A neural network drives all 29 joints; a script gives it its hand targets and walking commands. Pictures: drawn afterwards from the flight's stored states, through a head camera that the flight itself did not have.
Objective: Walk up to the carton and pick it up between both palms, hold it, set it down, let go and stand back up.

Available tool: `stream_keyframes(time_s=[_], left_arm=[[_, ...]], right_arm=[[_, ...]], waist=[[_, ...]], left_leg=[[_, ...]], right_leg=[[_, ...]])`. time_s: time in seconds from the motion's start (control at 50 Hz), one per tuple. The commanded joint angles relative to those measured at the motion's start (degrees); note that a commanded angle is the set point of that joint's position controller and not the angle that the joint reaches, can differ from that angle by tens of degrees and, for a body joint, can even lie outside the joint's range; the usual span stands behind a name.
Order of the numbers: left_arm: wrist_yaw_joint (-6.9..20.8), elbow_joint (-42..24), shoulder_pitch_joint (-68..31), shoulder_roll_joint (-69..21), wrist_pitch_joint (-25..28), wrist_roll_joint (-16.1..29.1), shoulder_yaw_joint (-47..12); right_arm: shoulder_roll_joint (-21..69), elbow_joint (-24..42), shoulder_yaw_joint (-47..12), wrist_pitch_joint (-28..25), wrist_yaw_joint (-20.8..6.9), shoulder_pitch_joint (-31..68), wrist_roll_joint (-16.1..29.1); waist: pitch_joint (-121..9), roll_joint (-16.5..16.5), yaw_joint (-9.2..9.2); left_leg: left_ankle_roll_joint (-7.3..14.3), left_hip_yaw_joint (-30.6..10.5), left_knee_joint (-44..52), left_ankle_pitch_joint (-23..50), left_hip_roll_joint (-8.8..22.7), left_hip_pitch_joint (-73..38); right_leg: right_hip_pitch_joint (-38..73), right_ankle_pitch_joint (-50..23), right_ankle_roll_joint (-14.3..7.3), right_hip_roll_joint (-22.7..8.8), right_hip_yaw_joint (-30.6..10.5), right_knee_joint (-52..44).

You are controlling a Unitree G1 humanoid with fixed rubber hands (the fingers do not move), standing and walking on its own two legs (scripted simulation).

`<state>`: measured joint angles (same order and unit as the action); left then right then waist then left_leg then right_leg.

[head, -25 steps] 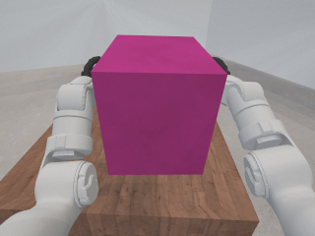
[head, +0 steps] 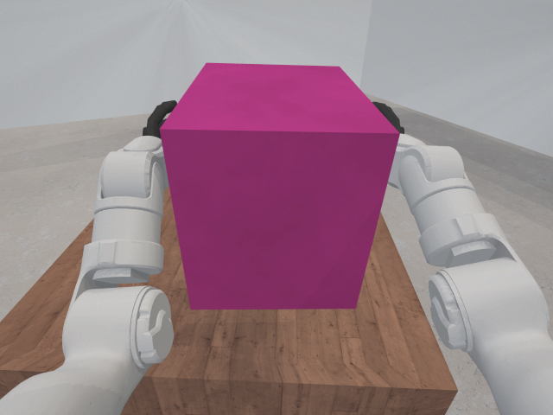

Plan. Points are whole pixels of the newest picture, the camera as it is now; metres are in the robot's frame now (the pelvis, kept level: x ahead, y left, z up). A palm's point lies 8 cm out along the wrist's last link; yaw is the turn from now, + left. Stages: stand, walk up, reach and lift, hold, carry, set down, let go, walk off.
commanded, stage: hold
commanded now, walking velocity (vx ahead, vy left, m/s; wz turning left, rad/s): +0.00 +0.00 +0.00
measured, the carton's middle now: (273, 173) +0.40 +0.00 +0.25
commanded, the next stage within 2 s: none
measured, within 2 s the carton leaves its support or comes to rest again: neither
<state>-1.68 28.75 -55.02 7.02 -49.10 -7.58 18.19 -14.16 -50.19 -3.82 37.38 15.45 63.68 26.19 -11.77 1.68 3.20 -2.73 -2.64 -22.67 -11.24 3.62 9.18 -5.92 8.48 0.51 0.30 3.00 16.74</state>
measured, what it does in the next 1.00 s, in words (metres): stands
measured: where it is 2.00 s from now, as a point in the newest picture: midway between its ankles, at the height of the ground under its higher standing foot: outside the picture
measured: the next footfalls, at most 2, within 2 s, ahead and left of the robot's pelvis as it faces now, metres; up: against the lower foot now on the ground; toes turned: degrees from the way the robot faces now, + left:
none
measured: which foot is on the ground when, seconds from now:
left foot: down 0.00-1.00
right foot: down 0.00-1.00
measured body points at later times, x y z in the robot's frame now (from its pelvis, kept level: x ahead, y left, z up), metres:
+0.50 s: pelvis +0.00 +0.00 +0.00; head -0.10 +0.01 +0.44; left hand +0.38 +0.16 +0.30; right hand +0.38 -0.16 +0.30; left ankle +0.01 +0.15 -0.75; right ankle +0.01 -0.12 -0.75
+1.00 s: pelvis +0.00 +0.00 +0.00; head -0.10 +0.00 +0.44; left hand +0.38 +0.16 +0.30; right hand +0.39 -0.16 +0.30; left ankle +0.01 +0.15 -0.75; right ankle +0.01 -0.12 -0.75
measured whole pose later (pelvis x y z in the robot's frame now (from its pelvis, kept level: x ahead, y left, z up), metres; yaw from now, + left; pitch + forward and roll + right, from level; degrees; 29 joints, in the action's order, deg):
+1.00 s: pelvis +0.00 +0.00 +0.00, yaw +0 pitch -1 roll -2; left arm -2.4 30.6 -56.2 7.9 -48.0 -6.7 17.2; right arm -14.2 -52.3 -4.0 36.4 14.7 64.9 26.0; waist -13.1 1.7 2.9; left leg -2.9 -2.7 -22.6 -10.7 3.7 10.8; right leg -7.5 7.9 0.4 0.4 2.9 16.6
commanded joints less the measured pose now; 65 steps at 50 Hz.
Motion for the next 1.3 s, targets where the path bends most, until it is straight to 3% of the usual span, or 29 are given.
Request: stream_keyframes(time_s=[0.0,0.06,0.1,0.12,0.14,0.2,0.22,0.26,0.28,0.32,0.42,0.44,0.48,0.5,0.62,0.64,0.68,0.72,0.8,0.84,0.88,0.92,0.96,1.02,1.04,1.1,1.16,1.18,1.28], left_arm=[[8.0,-10.6,-50.4,-37.1,5.8,10.4,-19.8],[7.0,-13.5,-51.2,-38.8,5.8,11.2,-21.1],[7.1,-10.8,-52.5,-36.9,5.7,9.6,-18.5],[7.4,-8.9,-47.5,-36.3,5.2,9.3,-18.3],[7.3,-12.3,-48.6,-37.0,5.7,10.3,-19.9],[7.6,-11.8,-48.1,-37.0,5.1,9.3,-20.0],[7.6,-13.5,-50.0,-38.1,5.7,11.2,-22.2],[8.0,-8.0,-47.9,-36.4,4.7,9.3,-19.1],[8.1,-9.2,-50.7,-35.1,5.2,9.2,-17.8],[8.1,-10.4,-50.5,-37.4,5.8,10.9,-20.8],[7.1,-9.5,-50.6,-37.8,6.5,10.3,-18.5],[7.4,-7.6,-49.1,-37.9,6.2,10.5,-19.2],[7.0,-10.8,-51.2,-39.4,6.4,11.1,-20.8],[7.2,-10.7,-51.4,-38.4,6.2,11.4,-20.4],[7.3,-9.9,-50.0,-36.9,6.3,9.4,-18.5],[7.4,-9.3,-49.6,-37.0,6.0,9.9,-18.2],[7.0,-8.6,-49.7,-37.6,6.0,10.0,-18.6],[7.5,-6.0,-49.0,-36.6,5.7,9.5,-17.8],[7.6,-5.9,-52.8,-37.8,6.6,10.8,-18.8],[7.3,-3.3,-50.9,-36.4,7.0,9.3,-16.6],[6.8,-9.5,-52.6,-37.7,7.6,11.0,-18.4],[6.5,-8.9,-50.9,-37.7,7.0,11.1,-18.6],[7.1,-7.6,-50.3,-38.0,6.4,11.3,-19.3],[7.9,-9.3,-48.6,-36.2,5.6,8.9,-17.3],[7.7,-11.6,-48.8,-37.1,5.7,10.5,-19.6],[7.9,-9.4,-51.3,-36.6,6.1,10.1,-18.6],[7.4,-12.5,-48.2,-37.7,5.7,10.2,-19.9],[7.5,-11.3,-48.9,-38.2,5.6,9.6,-19.6],[7.5,-11.3,-51.6,-38.5,6.0,11.1,-20.8]], right_arm=[[42.8,24.6,-8.4,-2.3,-8.2,50.9,9.2],[42.0,24.9,-8.8,-2.4,-8.6,49.5,10.4],[42.6,21.3,-7.7,-1.8,-9.1,50.0,9.2],[42.4,24.6,-9.0,-2.4,-9.0,48.8,9.1],[43.1,25.1,-10.0,-2.6,-8.7,48.9,10.3],[41.9,23.3,-9.0,-2.5,-8.5,48.4,10.0],[42.2,26.2,-8.9,-3.2,-8.3,48.9,9.8],[40.4,23.3,-8.1,-1.9,-8.1,48.7,9.2],[41.4,22.6,-8.0,-2.0,-8.6,49.8,9.4],[42.0,23.1,-6.9,-2.4,-8.7,49.4,8.5],[43.9,24.9,-9.3,-3.0,-9.0,53.1,9.4],[42.4,22.9,-7.7,-2.8,-8.7,50.6,8.7],[42.6,23.8,-8.5,-3.2,-8.8,51.0,10.1],[41.4,22.0,-7.2,-2.3,-8.5,49.6,9.1],[43.0,22.1,-8.0,-2.6,-9.3,50.5,9.6],[42.4,22.7,-8.0,-2.5,-9.0,49.8,9.6],[41.9,24.8,-9.2,-3.2,-9.2,52.5,10.1],[40.8,20.8,-7.3,-2.2,-8.6,49.5,8.6],[42.4,21.9,-6.5,-3.4,-9.3,54.3,8.4],[43.2,21.4,-7.3,-3.2,-9.5,53.7,8.1],[44.3,21.3,-7.1,-3.1,-9.2,51.0,8.8],[42.5,22.1,-8.5,-3.0,-9.1,51.4,10.2],[41.5,22.0,-7.1,-2.7,-8.5,50.3,9.0],[41.3,21.8,-8.3,-1.8,-8.1,47.6,10.3],[41.9,26.0,-8.2,-2.8,-8.2,50.1,10.2],[43.1,23.0,-7.3,-2.5,-8.7,51.0,9.2],[41.9,26.1,-9.9,-2.9,-8.3,49.5,10.6],[42.2,26.2,-10.2,-2.7,-8.2,50.9,11.1],[42.2,27.1,-8.3,-2.5,-8.4,52.1,9.6]], waist=[[-20.0,0.0,0.35],[-20.8,2.6,0.21],[-18.9,0.5,0.0],[-17.9,-0.6,-1.08],[-21.3,0.1,-0.47],[-18.7,2.5,-0.36],[-22.2,0.5,1.1],[-15.7,0.4,1.41],[-17.0,0.4,-0.05],[-19.3,1.3,1.8],[-20.9,-0.9,-1.08],[-19.0,0.3,0.88],[-21.3,2.2,0.45],[-19.6,1.4,1.84],[-19.6,1.2,-0.97],[-19.4,-0.2,-0.17],[-19.5,0.2,-1.27],[-15.4,-1.0,0.86],[-18.5,0.7,0.24],[-17.5,-1.3,-1.42],[-23.4,0.4,-0.37],[-21.8,0.5,-0.77],[-18.6,-0.4,1.37],[-18.3,1.4,1.02],[-21.8,1.1,0.74],[-19.4,0.6,0.05],[-22.0,1.6,0.28],[-20.4,1.2,-0.47],[-20.4,0.9,1.0]], left_leg=[[-1.0,0.8,1.7,13.2,-6.7,-4.1],[-1.8,0.3,1.0,15.1,-6.5,-5.4],[-1.0,0.3,2.0,9.9,-6.3,-3.6],[-0.6,0.9,2.2,11.9,-6.6,-3.4],[-1.2,0.7,1.0,15.8,-6.5,-4.6],[-1.7,1.5,1.3,15.5,-7.0,-5.6],[-1.8,1.0,0.7,16.9,-6.5,-6.2],[-1.0,0.9,1.9,13.0,-6.9,-4.6],[-0.6,0.9,2.3,10.2,-6.8,-3.0],[-1.5,1.2,2.0,11.3,-6.8,-3.2],[-0.7,0.7,1.5,12.8,-6.6,-4.3],[-0.9,0.9,1.5,13.4,-6.6,-4.1],[-1.5,0.7,1.0,14.8,-6.7,-5.8],[-1.6,0.7,1.1,13.9,-6.7,-4.8],[-0.9,0.6,1.9,11.6,-6.6,-3.9],[-0.7,0.6,2.1,12.5,-6.5,-3.3],[-1.0,0.6,1.2,15.4,-6.6,-5.0],[-0.5,0.8,2.2,11.0,-6.8,-3.4],[-0.8,0.6,2.2,7.9,-6.6,-1.8],[0.1,0.9,2.4,8.2,-6.9,-2.1],[-0.7,0.6,1.8,11.4,-6.5,-4.4],[-0.9,0.4,1.3,14.5,-6.6,-4.6],[-0.7,0.3,1.8,13.3,-6.4,-4.3],[-1.1,0.7,1.5,13.4,-6.9,-4.1],[-1.3,1.0,1.0,14.5,-6.8,-4.6],[-0.5,0.8,2.4,9.3,-6.5,-2.6],[-1.6,0.8,0.5,17.0,-6.7,-5.8],[-1.1,0.1,0.8,16.2,-6.5,-5.5],[-0.9,0.7,1.4,11.6,-7.0,-3.4]], right_leg=[[6.9,-10.1,2.1,5.2,-2.5,-0.9],[5.2,-9.8,1.7,5.5,-2.4,-0.5],[5.0,-5.0,1.4,5.6,-2.4,-0.9],[6.3,-8.5,1.9,5.0,-2.7,-1.1],[7.7,-12.4,2.0,5.2,-2.4,-0.4],[5.7,-10.2,2.1,5.2,-2.3,-1.0],[6.7,-12.8,2.2,5.2,-1.9,-0.5],[5.2,-8.7,1.9,5.0,-2.7,-1.7],[4.6,-5.8,1.7,4.9,-2.5,-1.5],[6.2,-7.9,1.6,4.9,-2.8,-1.3],[5.6,-8.4,1.9,5.1,-2.4,-0.9],[5.4,-9.6,1.8,4.9,-2.6,-1.2],[4.4,-9.3,1.6,5.3,-2.6,-0.8],[4.6,-9.3,1.7,5.2,-2.8,-1.2],[5.2,-7.7,1.8,4.8,-2.6,-1.0],[6.5,-8.8,2.0,5.0,-2.6,-1.3],[5.3,-9.6,1.9,5.0,-2.7,-0.9],[5.0,-7.0,2.0,5.0,-2.6,-1.9],[3.9,-4.9,1.5,4.6,-2.7,-1.8],[3.0,-3.6,1.9,4.6,-2.9,-2.0],[4.5,-7.8,1.7,5.0,-2.9,-1.2],[5.0,-9.9,1.8,5.2,-2.8,-1.0],[4.8,-9.2,2.0,5.1,-2.9,-1.6],[6.3,-10.3,2.0,5.1,-2.7,-0.9],[6.3,-11.6,2.0,4.9,-2.6,-0.8],[4.7,-6.1,1.9,5.0,-2.7,-1.4],[7.6,-14.0,1.9,5.0,-2.5,-0.4],[6.8,-11.8,2.0,5.6,-2.5,-0.4],[5.2,-8.3,2.0,5.2,-2.6,-0.9]])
